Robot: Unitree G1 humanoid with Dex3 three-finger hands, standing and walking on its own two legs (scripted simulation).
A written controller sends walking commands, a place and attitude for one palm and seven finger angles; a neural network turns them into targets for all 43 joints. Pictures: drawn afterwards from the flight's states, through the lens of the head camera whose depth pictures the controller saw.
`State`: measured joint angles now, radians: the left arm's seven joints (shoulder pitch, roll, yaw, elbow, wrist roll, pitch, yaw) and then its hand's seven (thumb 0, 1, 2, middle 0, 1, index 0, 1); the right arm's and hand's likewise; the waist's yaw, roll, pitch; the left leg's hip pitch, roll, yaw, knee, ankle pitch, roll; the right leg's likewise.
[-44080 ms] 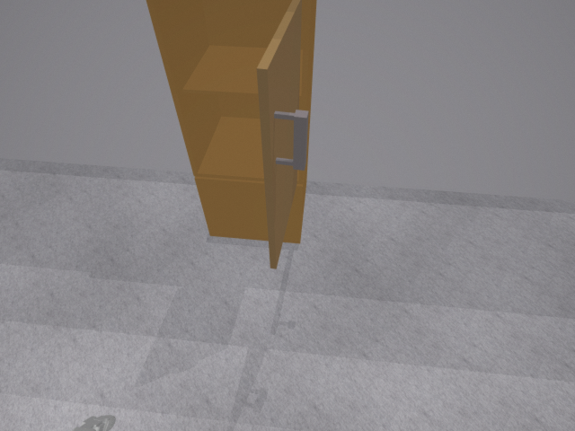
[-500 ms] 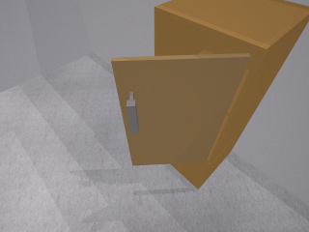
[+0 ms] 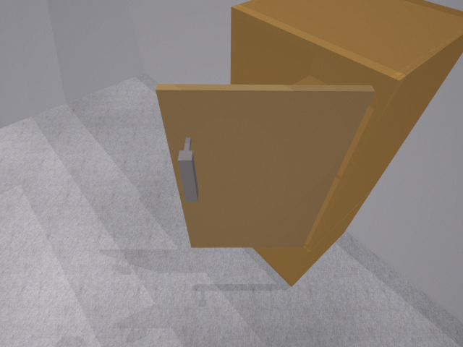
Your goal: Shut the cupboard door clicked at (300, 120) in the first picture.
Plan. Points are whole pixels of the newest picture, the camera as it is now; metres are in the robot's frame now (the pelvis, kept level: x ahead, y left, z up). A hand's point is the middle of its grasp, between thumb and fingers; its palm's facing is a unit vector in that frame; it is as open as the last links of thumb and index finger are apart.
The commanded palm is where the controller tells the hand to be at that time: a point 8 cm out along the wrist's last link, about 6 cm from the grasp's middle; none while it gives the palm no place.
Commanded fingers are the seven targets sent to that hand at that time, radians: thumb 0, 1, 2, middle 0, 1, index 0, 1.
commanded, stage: shuffle to correct the standing spot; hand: left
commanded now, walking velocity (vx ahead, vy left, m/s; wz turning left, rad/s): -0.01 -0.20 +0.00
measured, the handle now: (190, 169) +0.44 +0.11 +0.04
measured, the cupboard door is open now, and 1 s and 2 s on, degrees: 49 49 49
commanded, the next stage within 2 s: come to a stop and stand still in 0.36 s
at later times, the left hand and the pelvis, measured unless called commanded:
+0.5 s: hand out of the picture -0.02 +0.09 -0.20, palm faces +0.11 -0.99 -0.11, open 7.3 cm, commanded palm none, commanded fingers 0.00 0.90 0.90 -0.20 -0.30 -0.20 -0.30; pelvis -0.01 -0.07 -0.01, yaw +2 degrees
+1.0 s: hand out of the picture +0.01 +0.03 -0.18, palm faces +0.07 -0.98 -0.21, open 7.2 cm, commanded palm none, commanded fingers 0.00 0.90 0.90 -0.20 -0.30 -0.20 -0.30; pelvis -0.01 -0.15 -0.01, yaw +4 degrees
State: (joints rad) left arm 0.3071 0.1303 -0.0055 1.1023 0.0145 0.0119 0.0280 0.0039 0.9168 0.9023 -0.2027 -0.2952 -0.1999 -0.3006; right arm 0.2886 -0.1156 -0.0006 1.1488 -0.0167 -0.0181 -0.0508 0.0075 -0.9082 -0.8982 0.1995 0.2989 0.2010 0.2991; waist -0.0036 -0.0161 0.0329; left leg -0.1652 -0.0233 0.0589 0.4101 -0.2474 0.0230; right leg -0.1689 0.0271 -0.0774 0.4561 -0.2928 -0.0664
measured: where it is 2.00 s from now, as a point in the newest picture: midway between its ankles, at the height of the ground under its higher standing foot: outside the picture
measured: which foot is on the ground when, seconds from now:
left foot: down 0.00-0.20, up 0.22-0.46, down 0.48-1.00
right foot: down 0.00-0.48, up 0.50-0.78, down 0.80-1.00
